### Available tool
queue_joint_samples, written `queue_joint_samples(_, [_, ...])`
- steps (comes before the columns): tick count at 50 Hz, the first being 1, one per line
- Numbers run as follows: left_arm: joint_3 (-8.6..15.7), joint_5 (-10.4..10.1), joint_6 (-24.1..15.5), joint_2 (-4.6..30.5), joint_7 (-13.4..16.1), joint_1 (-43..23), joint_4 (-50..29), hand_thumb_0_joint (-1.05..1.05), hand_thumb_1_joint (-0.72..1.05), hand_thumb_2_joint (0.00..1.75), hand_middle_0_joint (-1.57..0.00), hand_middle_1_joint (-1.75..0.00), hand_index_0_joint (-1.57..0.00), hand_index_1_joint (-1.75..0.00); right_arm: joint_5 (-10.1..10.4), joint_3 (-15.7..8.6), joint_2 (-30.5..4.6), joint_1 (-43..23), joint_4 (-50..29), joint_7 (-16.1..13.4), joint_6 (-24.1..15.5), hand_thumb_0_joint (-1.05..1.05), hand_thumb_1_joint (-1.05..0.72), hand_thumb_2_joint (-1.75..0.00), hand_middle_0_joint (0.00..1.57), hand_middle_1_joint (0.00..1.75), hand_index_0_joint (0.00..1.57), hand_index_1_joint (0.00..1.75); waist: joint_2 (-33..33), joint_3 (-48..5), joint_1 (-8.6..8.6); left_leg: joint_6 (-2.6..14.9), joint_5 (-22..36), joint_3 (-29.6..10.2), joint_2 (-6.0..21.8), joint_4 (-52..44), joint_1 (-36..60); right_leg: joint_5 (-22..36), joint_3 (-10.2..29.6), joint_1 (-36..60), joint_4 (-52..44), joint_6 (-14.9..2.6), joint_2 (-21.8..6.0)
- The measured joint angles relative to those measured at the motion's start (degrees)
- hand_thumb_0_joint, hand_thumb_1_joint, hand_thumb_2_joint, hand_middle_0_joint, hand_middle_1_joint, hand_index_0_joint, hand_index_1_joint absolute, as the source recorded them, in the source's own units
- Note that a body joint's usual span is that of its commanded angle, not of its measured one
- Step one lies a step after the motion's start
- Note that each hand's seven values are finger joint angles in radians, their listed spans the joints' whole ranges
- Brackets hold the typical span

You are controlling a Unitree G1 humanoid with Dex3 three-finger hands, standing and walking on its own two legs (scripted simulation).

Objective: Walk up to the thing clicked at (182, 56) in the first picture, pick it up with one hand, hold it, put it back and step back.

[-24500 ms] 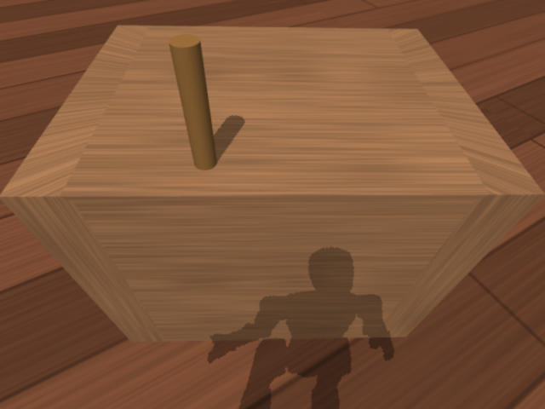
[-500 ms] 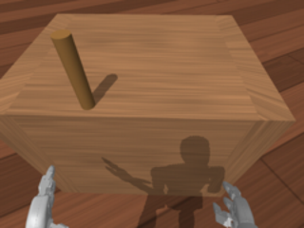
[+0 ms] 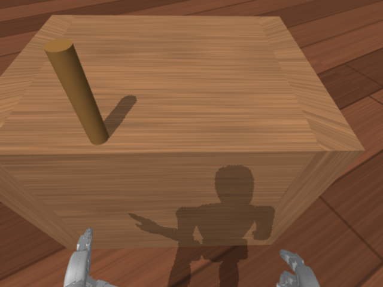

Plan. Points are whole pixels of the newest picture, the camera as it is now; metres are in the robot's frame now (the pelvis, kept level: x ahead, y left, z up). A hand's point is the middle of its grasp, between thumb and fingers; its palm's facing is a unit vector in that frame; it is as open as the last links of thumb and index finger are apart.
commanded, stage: home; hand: left
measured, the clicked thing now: (82, 100) +0.45 +0.22 +0.15
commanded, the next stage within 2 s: stand in 1.84 s
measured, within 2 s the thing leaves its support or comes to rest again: neither
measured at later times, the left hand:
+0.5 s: hand out of the picture +0.05 +0.27 -0.13, palm faces -0.04 -0.91 -0.42, open 17.5 cm
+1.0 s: hand out of the picture +0.01 +0.25 -0.14, palm faces -0.04 -0.93 -0.37, open 17.4 cm
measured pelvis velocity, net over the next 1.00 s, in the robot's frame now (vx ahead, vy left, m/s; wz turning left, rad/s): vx -0.03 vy -0.01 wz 0.01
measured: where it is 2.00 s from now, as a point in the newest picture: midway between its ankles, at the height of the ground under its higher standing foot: outside the picture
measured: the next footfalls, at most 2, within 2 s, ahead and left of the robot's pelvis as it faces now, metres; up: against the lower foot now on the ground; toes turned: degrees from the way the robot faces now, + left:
none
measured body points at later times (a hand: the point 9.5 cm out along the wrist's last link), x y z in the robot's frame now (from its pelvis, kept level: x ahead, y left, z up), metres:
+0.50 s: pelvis -0.02 +0.00 +0.01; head -0.03 -0.01 +0.46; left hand +0.05 +0.31 -0.11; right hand +0.07 -0.31 -0.12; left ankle -0.02 +0.11 -0.74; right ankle -0.01 -0.13 -0.74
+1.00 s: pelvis -0.03 -0.01 +0.01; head -0.03 -0.02 +0.46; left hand +0.02 +0.30 -0.12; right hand +0.03 -0.31 -0.13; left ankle -0.02 +0.11 -0.74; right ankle -0.01 -0.13 -0.74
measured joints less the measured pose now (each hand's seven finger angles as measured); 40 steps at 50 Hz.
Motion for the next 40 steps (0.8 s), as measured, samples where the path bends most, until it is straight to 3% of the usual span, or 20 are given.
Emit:
queue_joint_samples(6, [0.0, -0.1, 1.2, -0.4, 0.1, -0.1, 0.0, -0.01, -0.53, 0.06, -0.06, -0.05, -0.05, -0.05, 0.1, 0.0, 0.1, -0.3, -0.8, 0.2, 0.9, 0.01, -0.9, -0.9, 0.2, 0.3, 0.2, 0.3, 0.0, -0.2, 0.03, 0.01, -0.1, 0.2, 0.1, 0.0, 0.2, -0.1, 0.2, 0.1, 0.0, 0.03, 0.1])
queue_joint_samples(7, [-0.3, 0.7, 1.1, 0.0, -0.2, -0.3, 0.8, 0.0, -0.53, 0.06, -0.06, -0.05, -0.05, -0.05, -0.7, 0.1, -0.1, -0.6, -0.4, 0.6, 0.9, 0.01, -0.9, -0.9, 0.2, 0.3, 0.2, 0.3, 0.0, -0.4, -0.02, 0.01, -0.1, 0.2, 0.1, 0.1, 0.1, -0.1, 0.2, 0.0, 0.2, 0.01, 0.1])
queue_joint_samples(10, [-1.9, 2.3, 2.4, 3.0, -2.3, -1.4, 5.8, 0.0, -0.53, 0.05, -0.06, -0.05, -0.05, -0.05, -2.2, 0.2, -1.8, -2.1, 2.1, 2.1, 2.3, 0.01, -0.89, -0.9, 0.2, 0.3, 0.2, 0.3, 0.1, -0.9, -0.41, 0.14, -0.2, 0.1, -0.3, 0.5, 0.1, -0.6, 0.1, -0.3, 1.3, 0.0, -0.3])
queue_joint_samples(23, [-2.0, 1.9, 4.8, 11.3, -4.0, -1.5, 24.0, 0.0, -0.54, 0.05, -0.06, -0.05, -0.05, -0.05, -2.0, -0.8, -8.3, -2.9, 15.7, 3.8, 4.4, 0.01, -0.9, -0.9, 0.2, 0.3, 0.2, 0.3, 0.5, -0.8, -0.18, 0.06, 3.9, -0.4, -0.8, -5.4, 4.5, 2.7, -0.5, 4.0, -3.7, 0.01, -0.8])
queue_joint_samples(40, [-2.4, 1.5, 5.4, 10.6, -5.1, -1.5, 33.0, 0.0, -0.55, 0.04, -0.06, -0.05, -0.05, -0.05, -1.9, 0.2, -8.1, -2.2, 23.8, 4.1, 4.4, 0.01, -0.9, -0.9, 0.2, 0.3, 0.2, 0.3, 0.4, -0.5, 0.19, -0.14, 7.9, -0.4, -0.8, -10.5, 5.4, 6.3, -0.5, 4.4, -7.9, -0.18, -0.7])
